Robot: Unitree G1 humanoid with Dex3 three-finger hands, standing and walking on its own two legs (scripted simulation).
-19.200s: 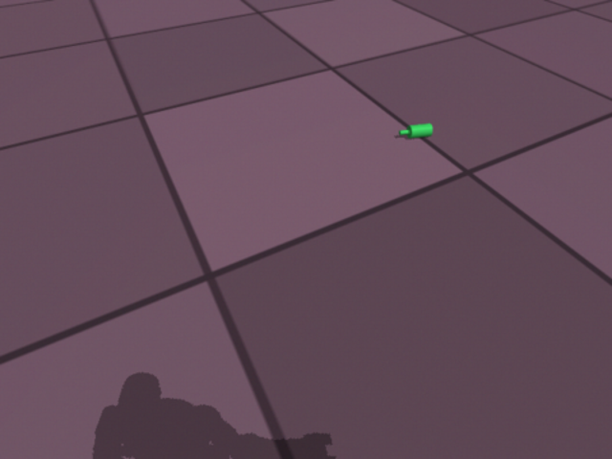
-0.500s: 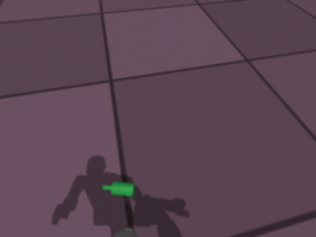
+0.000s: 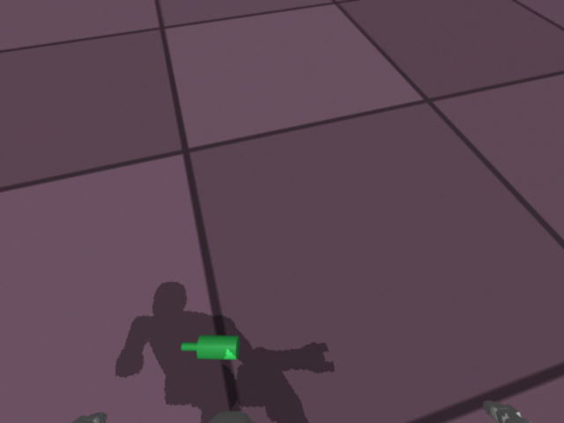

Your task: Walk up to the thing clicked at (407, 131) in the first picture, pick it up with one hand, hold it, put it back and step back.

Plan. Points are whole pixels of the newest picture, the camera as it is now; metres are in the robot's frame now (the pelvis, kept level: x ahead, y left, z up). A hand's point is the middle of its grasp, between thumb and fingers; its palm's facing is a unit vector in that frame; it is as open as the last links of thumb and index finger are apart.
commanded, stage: walk up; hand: left
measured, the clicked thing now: (210, 347) +0.42 +0.27 -0.72
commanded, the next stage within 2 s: stand in 1.52 s
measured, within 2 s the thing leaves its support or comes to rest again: neither
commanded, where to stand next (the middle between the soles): +0.04 -0.01 m, yaw +1 degrees
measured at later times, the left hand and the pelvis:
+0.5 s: hand out of the picture +0.07 +0.24 -0.14, palm faces +0.00 -0.94 -0.35, open 7.3 cm; pelvis -0.01 -0.02 +0.01, yaw +1 degrees
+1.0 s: hand out of the picture +0.09 +0.23 -0.13, palm faces +0.02 -0.94 -0.33, open 7.3 cm; pelvis +0.00 -0.02 +0.02, yaw +1 degrees
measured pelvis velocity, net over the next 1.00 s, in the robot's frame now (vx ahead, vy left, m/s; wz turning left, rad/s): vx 0.00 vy -0.02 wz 0.02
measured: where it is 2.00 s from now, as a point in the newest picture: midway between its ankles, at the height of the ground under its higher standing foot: outside the picture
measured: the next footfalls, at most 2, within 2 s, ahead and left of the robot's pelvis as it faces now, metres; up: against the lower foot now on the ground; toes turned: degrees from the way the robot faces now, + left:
left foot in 0.12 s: +0.02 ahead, +0.12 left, +0.00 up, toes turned +1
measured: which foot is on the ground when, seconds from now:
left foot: up 0.00-0.10, down 0.12-1.00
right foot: down 0.00-1.00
